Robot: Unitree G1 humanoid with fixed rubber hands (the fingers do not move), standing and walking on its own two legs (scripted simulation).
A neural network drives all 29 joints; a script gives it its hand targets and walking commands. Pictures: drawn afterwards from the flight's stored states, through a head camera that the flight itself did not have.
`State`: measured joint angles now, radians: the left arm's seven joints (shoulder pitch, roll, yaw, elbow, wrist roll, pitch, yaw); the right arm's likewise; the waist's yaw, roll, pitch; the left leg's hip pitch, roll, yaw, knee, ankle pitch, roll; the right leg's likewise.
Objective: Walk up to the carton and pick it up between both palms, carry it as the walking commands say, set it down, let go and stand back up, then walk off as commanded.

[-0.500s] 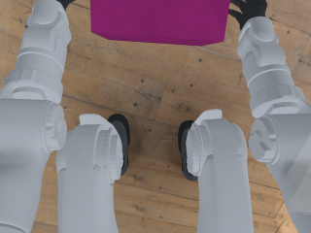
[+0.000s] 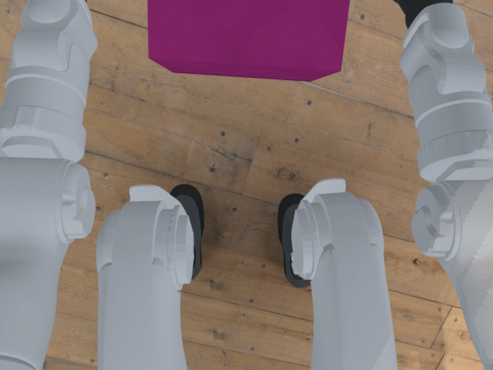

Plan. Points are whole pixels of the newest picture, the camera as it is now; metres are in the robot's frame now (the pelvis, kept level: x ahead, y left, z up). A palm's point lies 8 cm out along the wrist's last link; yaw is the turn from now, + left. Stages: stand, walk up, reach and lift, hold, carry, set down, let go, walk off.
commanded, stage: set down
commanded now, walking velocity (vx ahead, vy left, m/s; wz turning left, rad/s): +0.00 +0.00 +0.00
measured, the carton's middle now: (247, 3) +0.57 +0.00 -0.29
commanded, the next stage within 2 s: let go in 1.14 s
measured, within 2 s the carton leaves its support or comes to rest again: neither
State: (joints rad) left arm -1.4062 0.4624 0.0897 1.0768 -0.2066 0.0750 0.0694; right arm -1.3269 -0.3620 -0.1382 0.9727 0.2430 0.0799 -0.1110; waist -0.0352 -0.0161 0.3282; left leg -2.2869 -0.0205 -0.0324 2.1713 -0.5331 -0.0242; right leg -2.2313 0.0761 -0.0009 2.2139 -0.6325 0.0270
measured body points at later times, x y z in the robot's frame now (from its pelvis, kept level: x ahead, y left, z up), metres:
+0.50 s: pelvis +0.01 +0.00 +0.12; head +0.35 +0.02 +0.42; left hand +0.57 +0.22 +0.00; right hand +0.55 -0.22 +0.01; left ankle +0.12 +0.12 -0.34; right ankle +0.10 -0.12 -0.34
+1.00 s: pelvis +0.03 +0.01 +0.25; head +0.34 +0.02 +0.58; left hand +0.58 +0.22 +0.15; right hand +0.55 -0.22 +0.16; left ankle +0.12 +0.12 -0.34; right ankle +0.10 -0.12 -0.34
